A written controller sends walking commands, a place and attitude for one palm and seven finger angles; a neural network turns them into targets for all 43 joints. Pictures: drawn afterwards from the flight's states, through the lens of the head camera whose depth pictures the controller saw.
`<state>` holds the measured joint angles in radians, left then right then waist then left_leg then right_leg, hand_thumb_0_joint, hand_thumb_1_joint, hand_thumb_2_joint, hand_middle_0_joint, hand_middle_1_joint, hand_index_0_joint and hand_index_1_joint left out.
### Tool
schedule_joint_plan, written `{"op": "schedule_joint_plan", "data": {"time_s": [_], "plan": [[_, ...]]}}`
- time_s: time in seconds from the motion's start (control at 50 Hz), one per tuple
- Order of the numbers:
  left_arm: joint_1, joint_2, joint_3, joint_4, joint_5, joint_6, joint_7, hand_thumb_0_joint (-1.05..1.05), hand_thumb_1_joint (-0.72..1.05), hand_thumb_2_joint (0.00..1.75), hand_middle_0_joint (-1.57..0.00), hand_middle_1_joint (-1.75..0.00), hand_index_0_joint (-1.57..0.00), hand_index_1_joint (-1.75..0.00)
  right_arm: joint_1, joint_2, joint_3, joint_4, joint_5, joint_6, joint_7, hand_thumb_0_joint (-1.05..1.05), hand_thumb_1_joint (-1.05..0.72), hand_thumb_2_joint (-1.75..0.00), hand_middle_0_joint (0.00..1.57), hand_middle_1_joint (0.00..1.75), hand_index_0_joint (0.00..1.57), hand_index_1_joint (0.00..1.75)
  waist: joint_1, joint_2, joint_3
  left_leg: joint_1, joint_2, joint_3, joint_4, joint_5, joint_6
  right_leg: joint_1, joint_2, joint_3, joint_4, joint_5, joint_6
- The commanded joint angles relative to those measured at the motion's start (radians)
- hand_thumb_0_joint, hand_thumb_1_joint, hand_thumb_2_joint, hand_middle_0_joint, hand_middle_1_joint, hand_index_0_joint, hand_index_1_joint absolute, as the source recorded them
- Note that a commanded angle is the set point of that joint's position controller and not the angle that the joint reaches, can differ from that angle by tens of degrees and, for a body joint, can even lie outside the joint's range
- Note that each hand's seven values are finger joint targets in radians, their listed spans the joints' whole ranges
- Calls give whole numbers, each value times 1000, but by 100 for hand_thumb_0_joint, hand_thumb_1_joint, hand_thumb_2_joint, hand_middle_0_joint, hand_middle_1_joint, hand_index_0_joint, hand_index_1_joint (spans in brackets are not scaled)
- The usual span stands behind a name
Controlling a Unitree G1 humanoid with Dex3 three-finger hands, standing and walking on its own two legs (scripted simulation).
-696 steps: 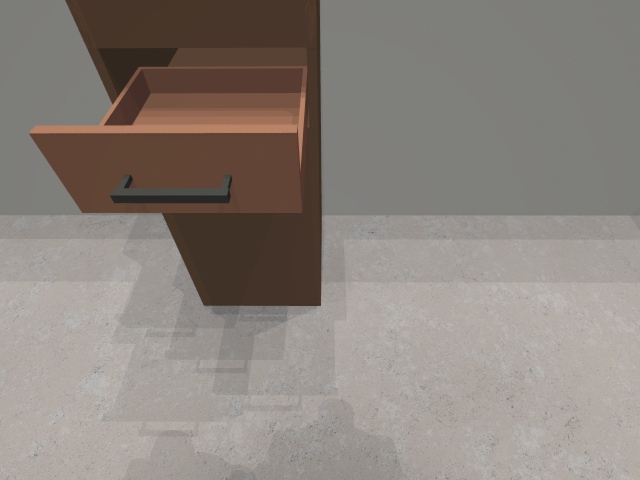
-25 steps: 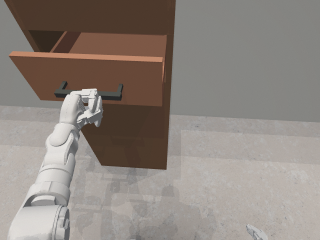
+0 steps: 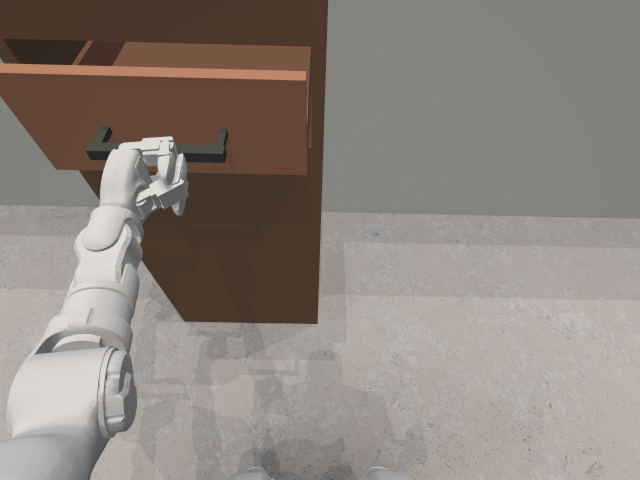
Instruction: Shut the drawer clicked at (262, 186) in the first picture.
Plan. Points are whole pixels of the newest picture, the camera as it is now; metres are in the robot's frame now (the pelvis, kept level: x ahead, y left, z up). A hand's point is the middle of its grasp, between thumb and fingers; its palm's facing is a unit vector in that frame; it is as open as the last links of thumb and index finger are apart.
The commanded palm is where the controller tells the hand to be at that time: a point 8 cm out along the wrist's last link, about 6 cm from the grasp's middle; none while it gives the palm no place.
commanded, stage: push the drawer shut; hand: left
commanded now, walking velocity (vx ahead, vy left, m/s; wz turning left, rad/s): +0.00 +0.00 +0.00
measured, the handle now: (161, 143) +0.52 +0.21 +0.11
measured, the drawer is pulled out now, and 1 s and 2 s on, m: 0.07 0.00 0.00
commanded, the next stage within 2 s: pull the fist back off the drawer in 0.76 s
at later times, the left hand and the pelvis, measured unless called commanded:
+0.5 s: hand (192, 147) +0.52 +0.16 +0.11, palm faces -0.04 -1.00 -0.02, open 3.0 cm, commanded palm +0.52 +0.21 +0.11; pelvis +0.00 +0.00 -0.01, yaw -1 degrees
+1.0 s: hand (184, 142) +0.53 +0.18 +0.10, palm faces -0.03 -1.00 -0.03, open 2.9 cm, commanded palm +0.54 +0.21 +0.11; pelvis -0.01 +0.01 -0.01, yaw +0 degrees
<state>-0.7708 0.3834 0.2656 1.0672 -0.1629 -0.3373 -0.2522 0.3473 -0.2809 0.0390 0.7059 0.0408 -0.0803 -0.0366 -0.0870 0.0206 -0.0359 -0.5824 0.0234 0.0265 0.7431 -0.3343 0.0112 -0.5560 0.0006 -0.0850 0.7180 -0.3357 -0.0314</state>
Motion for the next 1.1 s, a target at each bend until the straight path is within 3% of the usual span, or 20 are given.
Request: {"op": "schedule_joint_plan", "data": {"time_s": [0.0, 0.02, 0.06, 0.1, 0.12, 0.14, 0.18, 0.22, 0.26, 0.3, 0.38, 0.46, 0.54, 0.62, 0.66, 0.8, 0.84, 0.9, 1.0, 1.08], "plan": [[-632, 180, 7, -182, -12, -57, 27, 0, 90, 90, -140, -160, -140, -160, 93, -154, -57, -63, 0, -33, -9, 0, -90, -90, 20, 30, 20, 30, -94, 34, -316, 200, -14, -59, -91, 60, 21, 8, 23, 78, -109, 101, 17], [-652, 174, -3, -181, -11, -55, 29, 0, 90, 90, -140, -160, -140, -160, 100, -156, -57, -60, -1, -33, -9, 0, -90, -90, 20, 30, 20, 30, -103, 16, -324, 190, -13, -60, -89, 47, 23, 3, 22, 79, -110, 89, 19], [-694, 186, 4, -170, -2, -58, 37, 0, 90, 90, -140, -160, -140, -160, 115, -158, -57, -51, -6, -33, -9, 0, -90, -90, 20, 30, 20, 30, -110, 40, -334, 187, -13, -59, -81, 50, 25, -9, 24, 79, -101, 87, 18], [-706, 237, 37, -156, 8, -58, 44, 0, 90, 90, -140, -160, -140, -160, 128, -164, -60, -48, -6, -30, -7, 0, -90, -90, 20, 30, 20, 30, -110, 24, -364, 176, -12, -62, -73, 61, 25, 2, 24, 82, -97, 96, 20], [-734, 212, 14, -172, 12, -62, 43, 0, 90, 90, -140, -160, -140, -160, 132, -160, -59, -51, -9, -31, -5, 0, -90, -90, 20, 30, 20, 30, -114, 58, -391, 194, -14, -63, -72, 71, 24, -3, 24, 82, -92, 100, 20], [-730, 221, 29, -154, 14, -61, 44, 0, 90, 90, -140, -160, -140, -160, 139, -159, -60, -48, -11, -31, -4, 0, -90, -90, 20, 30, 20, 30, -109, 49, -398, 189, -14, -62, -64, 82, 24, 5, 25, 83, -89, 111, 19], [-736, 255, 51, -120, 18, -60, 47, 0, 90, 90, -140, -160, -140, -160, 153, -165, -59, -42, -13, -24, -4, 0, -90, -90, 20, 30, 20, 30, -119, 21, -384, 164, -12, -62, -58, 88, 27, -1, 28, 83, -87, 121, 22], [-766, 256, 42, -115, 25, -59, 45, 0, 90, 90, -140, -160, -140, -160, 157, -165, -57, -43, -14, -21, -1, 0, -90, -90, 20, 30, 20, 30, -125, 63, -377, 153, -13, -59, -54, 73, 26, -15, 27, 87, -88, 107, 20], [-777, 301, 76, -99, 27, -59, 45, 0, 90, 90, -140, -160, -140, -160, 173, -168, -57, -43, -18, -19, -2, 0, -90, -90, 20, 30, 20, 30, -125, 35, -392, 136, -12, -59, -44, 80, 31, 3, 32, 91, -85, 116, 21], [-777, 342, 104, -79, 35, -53, 38, 0, 90, 90, -140, -160, -140, -160, 183, -170, -55, -49, -20, -13, -1, 0, -90, -90, 20, 30, 20, 30, -120, 50, -409, 116, -14, -52, -38, 94, 29, 21, 31, 95, -80, 137, 21], [-808, 348, 104, -73, 47, -53, 29, 0, 90, 90, -140, -160, -140, -160, 207, -172, -56, -53, -26, -2, 4, 0, -90, -90, 20, 30, 20, 30, -128, 100, -431, 152, -11, -59, -24, 140, 26, -14, 35, 85, -68, 163, 17], [-833, 370, 120, -37, 52, -43, 33, 0, 90, 90, -140, -160, -140, -160, 226, -178, -56, -51, -31, 7, 5, 0, -90, -90, 20, 30, 20, 30, -144, 46, -415, 97, -10, -54, -14, 117, 32, -7, 37, 91, -73, 149, 23], [-870, 431, 147, -18, 68, -36, 38, 0, 90, 90, -140, -160, -140, -160, 249, -184, -56, -48, -34, 14, 3, 0, -90, -90, 20, 30, 20, 30, -152, 73, -424, 75, -8, -51, -6, 124, 32, -9, 36, 94, -71, 154, 25], [-917, 360, 93, -11, 64, -32, 46, 0, 90, 90, -140, -160, -140, -160, 261, -185, -59, -31, -37, 17, 5, 0, -90, -90, 20, 30, 20, 30, -185, 87, -396, 115, 0, -69, -3, 110, 31, -103, 40, 78, -76, 106, 27], [-946, 319, 56, -25, 66, -35, 51, 0, 90, 90, -140, -160, -140, -160, 263, -187, -59, -26, -40, 14, 5, 0, -90, -90, 20, 30, 20, 30, -195, 128, -408, 153, 3, -81, -4, 107, 29, -146, 40, 72, -73, 85, 21], [-988, 329, 49, -11, 55, -22, 66, 0, 90, 90, -140, -160, -140, -160, 273, -199, -52, -1, -37, -9, -4, 0, -90, -90, 20, 30, 20, 30, -210, 120, -423, 146, 10, -90, -10, 54, 28, -163, 39, 69, -79, 40, 26], [-994, 316, 34, -11, 48, -15, 67, 0, 90, 90, -140, -160, -140, -160, 268, -200, -48, 1, -33, -18, -7, 0, -90, -90, 20, 30, 20, 30, -217, 129, -397, 134, 12, -87, -18, 26, 29, -172, 37, 72, -87, 22, 29], [-1000, 327, 48, -20, 54, -23, 71, 0, 90, 90, -140, -160, -140, -160, 274, -200, -50, 2, -41, -23, -4, 0, -90, -90, 20, 30, 20, 30, -205, 155, -443, 169, 9, -99, -12, 61, 24, -174, 38, 63, -72, 41, 22], [-974, 295, 44, -11, 59, -30, 76, 0, 90, 90, -140, -160, -140, -160, 267, -195, -52, -7, -47, -16, 8, 0, -90, -90, 20, 30, 20, 30, -200, 141, -427, 182, 7, -106, -7, 75, 21, -189, 39, 55, -66, 49, 17], [-941, 285, 50, -26, 71, -40, 87, 0, 90, 90, -140, -160, -140, -160, 263, -194, -56, -22, -53, -4, 18, 0, -90, -90, 20, 30, 20, 30, -181, 144, -436, 204, 6, -118, -9, 87, 16, -197, 38, 47, -52, 54, 11]]}}
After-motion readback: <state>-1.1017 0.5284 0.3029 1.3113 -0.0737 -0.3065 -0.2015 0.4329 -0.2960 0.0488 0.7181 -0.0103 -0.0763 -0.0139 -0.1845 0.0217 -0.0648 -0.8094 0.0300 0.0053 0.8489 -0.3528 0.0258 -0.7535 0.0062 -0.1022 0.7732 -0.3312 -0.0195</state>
